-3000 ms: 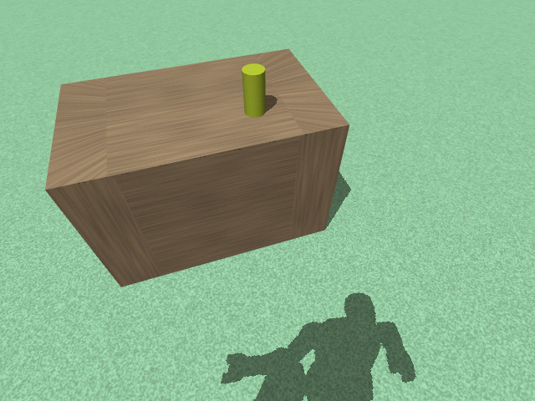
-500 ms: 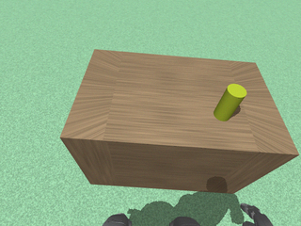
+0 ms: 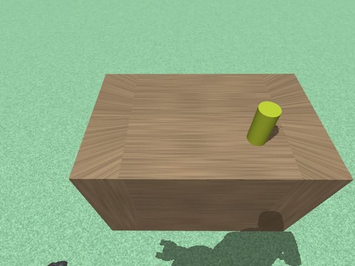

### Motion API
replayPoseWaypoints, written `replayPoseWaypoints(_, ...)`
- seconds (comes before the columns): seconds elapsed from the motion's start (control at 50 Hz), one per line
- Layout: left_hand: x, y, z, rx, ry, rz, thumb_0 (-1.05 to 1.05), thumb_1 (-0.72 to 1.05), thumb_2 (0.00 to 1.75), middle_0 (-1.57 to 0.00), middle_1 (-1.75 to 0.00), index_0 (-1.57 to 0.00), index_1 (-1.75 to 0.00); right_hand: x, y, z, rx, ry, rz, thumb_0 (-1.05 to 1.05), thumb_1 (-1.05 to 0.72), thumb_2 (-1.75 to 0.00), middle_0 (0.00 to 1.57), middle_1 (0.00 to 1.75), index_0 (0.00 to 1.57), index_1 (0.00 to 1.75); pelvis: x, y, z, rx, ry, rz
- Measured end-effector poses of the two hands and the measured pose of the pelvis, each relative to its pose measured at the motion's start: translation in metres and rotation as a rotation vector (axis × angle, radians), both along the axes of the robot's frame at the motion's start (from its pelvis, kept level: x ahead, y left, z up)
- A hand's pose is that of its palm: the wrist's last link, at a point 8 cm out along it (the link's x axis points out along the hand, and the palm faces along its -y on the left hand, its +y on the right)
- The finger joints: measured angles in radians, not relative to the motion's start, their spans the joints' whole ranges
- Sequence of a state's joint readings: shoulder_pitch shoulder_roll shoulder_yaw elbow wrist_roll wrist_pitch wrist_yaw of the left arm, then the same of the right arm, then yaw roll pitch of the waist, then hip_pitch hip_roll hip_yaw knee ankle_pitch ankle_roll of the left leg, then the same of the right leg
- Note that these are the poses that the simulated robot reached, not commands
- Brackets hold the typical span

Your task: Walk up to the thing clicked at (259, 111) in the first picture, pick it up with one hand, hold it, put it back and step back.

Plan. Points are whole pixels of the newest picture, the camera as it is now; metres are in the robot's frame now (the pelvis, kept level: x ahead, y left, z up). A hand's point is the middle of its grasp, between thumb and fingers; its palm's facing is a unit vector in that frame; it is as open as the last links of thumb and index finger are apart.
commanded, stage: walk up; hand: right
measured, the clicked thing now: (262, 124) +0.56 -0.29 -0.09
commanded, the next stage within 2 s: stand in 0.84 s
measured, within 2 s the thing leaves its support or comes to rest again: neither
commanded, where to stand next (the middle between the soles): +0.08 +0.00 m, yaw -1 degrees
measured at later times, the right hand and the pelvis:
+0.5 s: hand out of the picture +0.11 -0.26 -0.14, palm faces -0.03 +0.94 -0.33, open 7.4 cm; pelvis +0.01 +0.00 +0.01, yaw +1 degrees
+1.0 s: hand out of the picture +0.11 -0.25 -0.14, palm faces -0.02 +0.95 -0.32, open 7.4 cm; pelvis +0.02 -0.01 +0.02, yaw +1 degrees
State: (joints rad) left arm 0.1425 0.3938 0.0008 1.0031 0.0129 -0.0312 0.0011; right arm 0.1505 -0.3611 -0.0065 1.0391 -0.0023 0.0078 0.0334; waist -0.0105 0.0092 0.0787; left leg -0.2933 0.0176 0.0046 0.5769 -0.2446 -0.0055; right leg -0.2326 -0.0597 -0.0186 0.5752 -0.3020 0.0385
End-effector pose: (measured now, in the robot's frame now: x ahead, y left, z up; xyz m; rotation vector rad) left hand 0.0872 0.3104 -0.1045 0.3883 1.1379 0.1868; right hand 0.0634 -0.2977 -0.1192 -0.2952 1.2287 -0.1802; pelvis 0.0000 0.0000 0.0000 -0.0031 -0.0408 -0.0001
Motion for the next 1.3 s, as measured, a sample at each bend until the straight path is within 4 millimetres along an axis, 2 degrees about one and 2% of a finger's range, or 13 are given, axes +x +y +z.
replayPoseWaypoints(0.1,0.018,-0.008,-0.002,-0.036,-0.021,-0.002,0.01,0.90,0.90,-0.20,-0.30,-0.20,-0.30,0.002,0.001,0.008,-0.010,0.005,-0.004,0.01,-0.90,-0.90,0.21,0.30,0.20,0.30,0.005,0.000,0.005,-0.004,0.000,0.002)
replayPoseWaypoints(0.18,0.022,-0.013,-0.003,-0.053,-0.015,0.002,0.01,0.90,0.90,-0.20,-0.30,-0.20,-0.30,0.011,0.000,0.014,-0.018,-0.001,-0.003,0.01,-0.90,-0.90,0.21,0.30,0.20,0.30,0.007,-0.001,0.008,-0.005,0.002,0.004)
replayPoseWaypoints(0.36,0.011,-0.015,-0.001,-0.052,0.036,0.035,0.01,0.90,0.90,-0.20,-0.30,-0.20,-0.30,0.035,-0.005,0.019,-0.022,-0.034,0.004,0.01,-0.90,-0.90,0.20,0.30,0.20,0.30,0.012,-0.003,0.013,-0.004,0.000,0.008)
replayPoseWaypoints(0.5,-0.002,-0.011,0.003,-0.034,0.072,0.062,0.01,0.90,0.90,-0.20,-0.30,-0.20,-0.30,0.045,-0.003,0.018,-0.010,-0.034,0.014,0.01,-0.90,-0.90,0.20,0.30,0.20,0.30,0.014,-0.005,0.015,-0.003,0.001,0.012)
replayPoseWaypoints(0.66,-0.007,-0.009,0.004,-0.028,0.088,0.082,0.01,0.90,0.90,-0.20,-0.30,-0.20,-0.30,0.044,0.001,0.014,0.003,-0.010,0.014,0.01,-0.90,-0.90,0.20,0.30,0.20,0.30,0.018,-0.005,0.016,-0.001,0.002,0.017)
replayPoseWaypoints(0.9,0.003,-0.012,0.003,-0.038,0.078,0.074,0.01,0.90,0.90,-0.20,-0.30,-0.20,-0.30,0.040,0.002,0.015,0.001,-0.004,0.003,0.01,-0.90,-0.90,0.20,0.30,0.20,0.30,0.021,-0.005,0.017,0.003,0.003,0.014)
replayPoseWaypoints(1.3,0.008,-0.025,0.001,-0.053,0.096,0.061,0.01,0.90,0.90,-0.20,-0.30,-0.20,-0.30,0.038,-0.011,0.017,-0.020,0.008,-0.001,0.01,-0.90,-0.90,0.20,0.30,0.20,0.30,0.027,-0.013,0.018,0.002,0.012,0.010)
